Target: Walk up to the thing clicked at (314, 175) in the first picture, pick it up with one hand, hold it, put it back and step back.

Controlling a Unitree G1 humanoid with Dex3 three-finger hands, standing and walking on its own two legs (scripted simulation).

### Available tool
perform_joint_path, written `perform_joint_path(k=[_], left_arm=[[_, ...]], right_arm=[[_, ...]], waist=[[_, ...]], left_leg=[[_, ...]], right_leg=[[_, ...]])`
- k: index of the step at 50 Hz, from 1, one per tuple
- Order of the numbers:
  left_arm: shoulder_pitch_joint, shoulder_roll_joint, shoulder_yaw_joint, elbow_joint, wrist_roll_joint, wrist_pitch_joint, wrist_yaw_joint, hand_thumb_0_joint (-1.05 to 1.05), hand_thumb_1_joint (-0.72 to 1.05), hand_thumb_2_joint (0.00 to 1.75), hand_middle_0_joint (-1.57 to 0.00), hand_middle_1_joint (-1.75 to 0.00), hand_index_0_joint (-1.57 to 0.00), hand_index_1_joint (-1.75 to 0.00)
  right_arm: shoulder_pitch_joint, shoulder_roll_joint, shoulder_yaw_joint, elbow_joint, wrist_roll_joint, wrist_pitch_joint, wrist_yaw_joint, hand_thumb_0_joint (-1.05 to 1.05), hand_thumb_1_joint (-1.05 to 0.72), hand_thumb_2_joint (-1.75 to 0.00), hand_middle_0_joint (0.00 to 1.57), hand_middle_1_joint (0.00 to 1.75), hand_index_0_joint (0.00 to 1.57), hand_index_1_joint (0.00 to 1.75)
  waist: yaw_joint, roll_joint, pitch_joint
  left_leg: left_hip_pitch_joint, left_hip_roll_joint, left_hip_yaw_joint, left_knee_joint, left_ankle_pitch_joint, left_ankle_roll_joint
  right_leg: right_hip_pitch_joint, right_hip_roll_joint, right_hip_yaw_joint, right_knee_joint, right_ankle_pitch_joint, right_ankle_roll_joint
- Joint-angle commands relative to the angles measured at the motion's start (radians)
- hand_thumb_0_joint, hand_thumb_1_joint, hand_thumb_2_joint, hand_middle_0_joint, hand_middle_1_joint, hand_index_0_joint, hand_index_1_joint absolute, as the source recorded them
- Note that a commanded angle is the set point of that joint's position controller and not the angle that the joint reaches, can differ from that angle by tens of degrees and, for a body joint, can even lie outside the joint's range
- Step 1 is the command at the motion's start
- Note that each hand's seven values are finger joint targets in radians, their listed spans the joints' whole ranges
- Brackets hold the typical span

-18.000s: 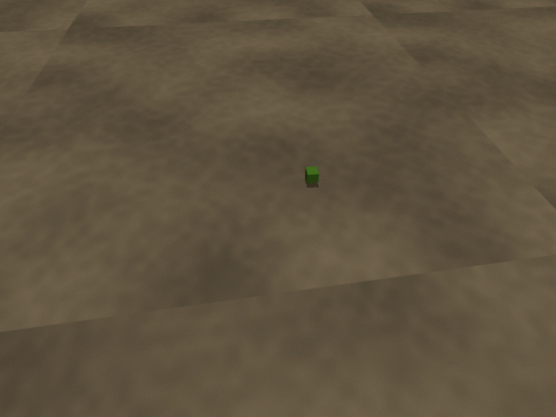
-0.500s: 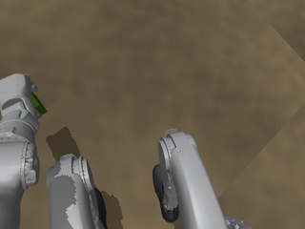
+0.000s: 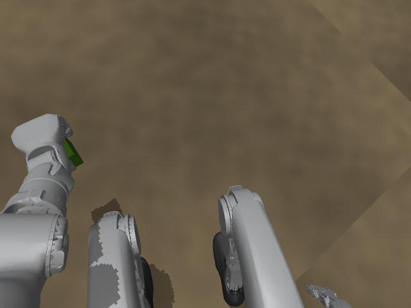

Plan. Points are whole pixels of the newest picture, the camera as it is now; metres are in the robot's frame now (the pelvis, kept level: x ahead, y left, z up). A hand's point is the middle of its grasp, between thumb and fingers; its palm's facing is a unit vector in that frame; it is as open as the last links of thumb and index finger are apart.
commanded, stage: lift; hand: left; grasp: from above
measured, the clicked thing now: (59, 155) +0.47 +0.25 -0.16
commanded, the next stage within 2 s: hold in 1.26 s
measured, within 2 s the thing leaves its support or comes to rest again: neither
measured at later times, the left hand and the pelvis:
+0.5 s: hand (11, 153) +0.40 +0.23 +0.04, palm faces -0.38 -0.20 -0.90, open 7.4 cm; pelvis +0.02 -0.01 +0.15, yaw +2 degrees
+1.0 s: hand out of the picture +0.39 +0.23 +0.19, palm faces -0.41 -0.22 -0.89, open 7.3 cm; pelvis +0.06 +0.00 +0.29, yaw +3 degrees
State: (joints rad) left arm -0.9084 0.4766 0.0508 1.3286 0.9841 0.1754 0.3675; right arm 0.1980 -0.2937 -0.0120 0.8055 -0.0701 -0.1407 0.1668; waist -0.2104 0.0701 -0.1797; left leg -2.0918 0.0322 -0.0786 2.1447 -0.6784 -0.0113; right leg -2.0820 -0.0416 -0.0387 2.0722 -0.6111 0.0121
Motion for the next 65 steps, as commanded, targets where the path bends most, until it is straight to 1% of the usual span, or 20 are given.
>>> perform_joint_path(k=[1, 6, 7, 8, 12, 16, 18, 19, 24, 26, 27, 29, 30, 34, 37, 39, 49, 54, 57, 65], left_arm=[[-0.344, 0.215, -0.012, -0.242, -0.009, 0.028, 0.026, 0.00, 0.69, 0.57, -1.21, -0.27, -1.16, -0.33], [-0.253, 0.174, -0.045, -0.305, -0.041, 0.061, -0.012, 0.00, 0.71, 0.53, -1.23, -0.25, -1.18, -0.31], [-0.234, 0.171, -0.045, -0.339, -0.052, 0.067, -0.015, 0.00, 0.70, 0.53, -1.23, -0.24, -1.18, -0.30], [-0.241, 0.146, -0.065, -0.375, -0.063, 0.072, -0.022, 0.00, 0.70, 0.52, -1.23, -0.24, -1.18, -0.29], [-0.171, 0.167, -0.071, -0.483, -0.073, 0.098, -0.040, 0.00, 0.66, 0.49, -1.20, -0.22, -1.15, -0.28], [-0.130, 0.150, -0.087, -0.560, -0.082, 0.134, -0.048, 0.00, 0.63, 0.45, -1.19, -0.18, -1.13, -0.23], [-0.062, 0.107, -0.112, -0.540, -0.084, 0.153, -0.051, 0.00, 0.62, 0.45, -1.18, -0.19, -1.12, -0.24], [-0.063, 0.150, -0.094, -0.565, -0.084, 0.161, -0.050, 0.00, 0.63, 0.43, -1.19, -0.16, -1.13, -0.21], [0.023, 0.065, -0.145, -0.612, -0.113, 0.190, -0.060, 0.00, 0.65, 0.47, -1.20, -0.20, -1.15, -0.25], [0.057, 0.047, -0.163, -0.626, -0.125, 0.202, -0.063, 0.00, 0.63, 0.50, -1.19, -0.19, -1.13, -0.26], [0.057, 0.067, -0.154, -0.634, -0.122, 0.205, -0.063, 0.00, 0.62, 0.49, -1.19, -0.19, -1.13, -0.26], [0.064, 0.003, -0.192, -0.631, -0.131, 0.207, -0.068, 0.00, 0.63, 0.50, -1.19, -0.21, -1.13, -0.27], [0.071, 0.031, -0.183, -0.626, -0.128, 0.209, -0.067, 0.00, 0.62, 0.52, -1.18, -0.22, -1.12, -0.29], [0.097, 0.022, -0.190, -0.597, -0.133, 0.203, -0.074, 0.00, 0.60, 0.54, -1.16, -0.23, -1.09, -0.30], [0.118, 0.020, -0.195, -0.566, -0.117, 0.194, -0.081, 0.00, 0.60, 0.53, -1.15, -0.24, -1.09, -0.31], [0.153, -0.013, -0.208, -0.540, -0.120, 0.191, -0.085, 0.00, 0.64, 0.54, -1.18, -0.25, -1.12, -0.31], [0.180, -0.024, -0.197, -0.561, -0.115, 0.187, -0.066, 0.00, 0.62, 0.53, -1.16, -0.26, -1.10, -0.32], [0.151, -0.011, -0.194, -0.580, -0.115, 0.193, -0.064, 0.00, 0.61, 0.53, -1.15, -0.25, -1.09, -0.31], [0.145, -0.033, -0.207, -0.588, -0.122, 0.198, -0.064, 0.00, 0.63, 0.50, -1.14, -0.24, -1.09, -0.30], [0.191, -0.051, -0.220, -0.571, -0.127, 0.206, -0.087, 0.00, 0.65, 0.49, -1.15, -0.24, -1.10, -0.29]], right_arm=[[0.172, -0.215, -0.078, -0.041, 0.023, -0.002, -0.036, 0.00, -0.91, -0.91, 0.20, 0.30, 0.20, 0.30], [0.138, -0.194, -0.078, -0.067, 0.043, 0.009, -0.070, 0.00, -0.91, -0.91, 0.20, 0.30, 0.20, 0.30], [0.130, -0.189, -0.078, -0.073, 0.047, 0.012, -0.078, 0.00, -0.91, -0.91, 0.20, 0.30, 0.20, 0.30], [0.121, -0.182, -0.079, -0.078, 0.048, 0.014, -0.086, 0.00, -0.91, -0.91, 0.20, 0.30, 0.20, 0.30], [0.095, -0.158, -0.075, -0.104, 0.063, 0.030, -0.125, 0.00, -0.91, -0.91, 0.20, 0.30, 0.20, 0.30], [0.072, -0.140, -0.065, -0.110, 0.078, 0.044, -0.174, 0.00, -0.91, -0.91, 0.20, 0.30, 0.20, 0.30], [0.058, -0.129, -0.060, -0.105, 0.083, 0.046, -0.194, 0.00, -0.91, -0.91, 0.20, 0.30, 0.20, 0.30], [0.047, -0.125, -0.057, -0.107, 0.086, 0.049, -0.203, 0.00, -0.91, -0.90, 0.20, 0.30, 0.20, 0.30], [0.045, -0.107, -0.047, -0.090, 0.099, 0.042, -0.229, 0.00, -0.91, -0.91, 0.20, 0.30, 0.20, 0.30], [0.035, -0.099, -0.045, -0.085, 0.106, 0.041, -0.240, 0.00, -0.90, -0.91, 0.20, 0.30, 0.20, 0.30], [0.040, -0.101, -0.044, -0.082, 0.108, 0.040, -0.245, 0.00, -0.91, -0.91, 0.20, 0.30, 0.20, 0.30], [0.040, -0.087, -0.041, -0.073, 0.111, 0.038, -0.252, 0.00, -0.91, -0.91, 0.20, 0.30, 0.20, 0.30], [0.044, -0.089, -0.042, -0.075, 0.116, 0.038, -0.255, 0.00, -0.91, -0.91, 0.20, 0.30, 0.20, 0.30], [0.055, -0.085, -0.040, -0.075, 0.117, 0.033, -0.261, 0.00, -0.90, -0.91, 0.20, 0.30, 0.20, 0.30], [0.060, -0.085, -0.036, -0.081, 0.117, 0.031, -0.260, 0.00, -0.90, -0.91, 0.20, 0.30, 0.20, 0.30], [0.069, -0.081, -0.034, -0.085, 0.115, 0.032, -0.257, 0.00, -0.90, -0.91, 0.20, 0.30, 0.20, 0.30], [0.094, -0.084, -0.038, -0.093, 0.110, 0.034, -0.243, 0.00, -0.90, -0.90, 0.20, 0.30, 0.20, 0.30], [0.095, -0.086, -0.042, -0.092, 0.114, 0.036, -0.240, 0.00, -0.90, -0.90, 0.20, 0.30, 0.20, 0.30], [0.089, -0.088, -0.041, -0.093, 0.113, 0.033, -0.235, 0.00, -0.90, -0.90, 0.20, 0.30, 0.20, 0.30], [0.065, -0.090, -0.046, -0.107, 0.119, 0.037, -0.218, 0.00, -0.89, -0.90, 0.20, 0.30, 0.20, 0.30]], waist=[[0.007, 0.154, -0.677], [0.016, 0.106, -0.636], [0.030, 0.116, -0.650], [0.021, 0.105, -0.660], [0.044, 0.074, -0.665], [0.056, 0.081, -0.632], [0.055, 0.072, -0.579], [0.069, 0.061, -0.575], [0.078, 0.067, -0.562], [0.085, 0.051, -0.522], [0.090, 0.051, -0.511], [0.072, 0.038, -0.469], [0.082, 0.014, -0.459], [0.091, 0.003, -0.378], [0.104, 0.016, -0.356], [0.102, -0.015, -0.321], [0.125, 0.003, -0.279], [0.129, 0.001, -0.249], [0.128, -0.007, -0.241], [0.145, -0.045, -0.189]], left_leg=[[0.516, -0.036, 0.052, -0.340, 0.104, 0.034], [0.545, -0.037, 0.049, -0.416, 0.078, 0.036], [0.566, -0.037, 0.057, -0.432, 0.091, 0.035], [0.583, -0.036, 0.052, -0.445, 0.088, 0.035], [0.628, -0.036, 0.072, -0.509, 0.102, 0.041], [0.743, -0.031, 0.062, -0.606, 0.092, 0.033], [0.798, -0.027, 0.051, -0.664, 0.077, 0.028], [0.828, -0.025, 0.048, -0.685, 0.071, 0.029], [0.976, -0.023, 0.063, -0.779, 0.190, 0.026], [1.032, -0.022, 0.063, -0.834, 0.189, 0.027], [1.055, -0.021, 0.064, -0.854, 0.199, 0.027], [1.098, -0.020, 0.061, -0.900, 0.228, 0.026], [1.112, -0.023, 0.072, -0.910, 0.250, 0.032], [1.177, -0.028, 0.080, -1.003, 0.281, 0.032], [1.269, -0.029, 0.074, -1.074, 0.323, 0.023], [1.293, -0.031, 0.076, -1.109, 0.346, 0.027], [1.514, -0.032, 0.073, -1.284, 0.493, 0.014], [1.583, -0.033, 0.075, -1.357, 0.504, 0.012], [1.631, -0.031, 0.076, -1.394, 0.529, 0.009], [1.678, -0.041, 0.091, -1.469, 0.553, 0.010]], right_leg=[[0.438, 0.044, -0.054, -0.302, 0.109, -0.051], [0.497, 0.047, -0.043, -0.386, 0.081, -0.049], [0.529, 0.047, -0.037, -0.403, 0.093, -0.049], [0.548, 0.048, -0.036, -0.420, 0.090, -0.048], [0.679, 0.054, -0.015, -0.512, 0.093, -0.042], [0.743, 0.053, -0.013, -0.587, 0.083, -0.043], [0.759, 0.053, -0.018, -0.627, 0.072, -0.043], [0.782, 0.055, -0.017, -0.653, 0.065, -0.043], [0.919, 0.056, -0.007, -0.751, 0.173, -0.041], [0.966, 0.061, -0.003, -0.815, 0.171, -0.039], [0.994, 0.062, 0.000, -0.836, 0.179, -0.039], [1.041, 0.066, 0.000, -0.880, 0.207, -0.037], [1.087, 0.067, 0.005, -0.912, 0.231, -0.033], [1.184, 0.064, 0.015, -1.012, 0.252, -0.030], [1.241, 0.062, 0.011, -1.059, 0.277, -0.032], [1.289, 0.062, 0.012, -1.102, 0.304, -0.029], [1.466, 0.056, 0.005, -1.241, 0.430, -0.030], [1.528, 0.056, 0.007, -1.310, 0.444, -0.026], [1.560, 0.057, 0.002, -1.342, 0.462, -0.026], [1.651, 0.058, 0.009, -1.418, 0.492, -0.019]])
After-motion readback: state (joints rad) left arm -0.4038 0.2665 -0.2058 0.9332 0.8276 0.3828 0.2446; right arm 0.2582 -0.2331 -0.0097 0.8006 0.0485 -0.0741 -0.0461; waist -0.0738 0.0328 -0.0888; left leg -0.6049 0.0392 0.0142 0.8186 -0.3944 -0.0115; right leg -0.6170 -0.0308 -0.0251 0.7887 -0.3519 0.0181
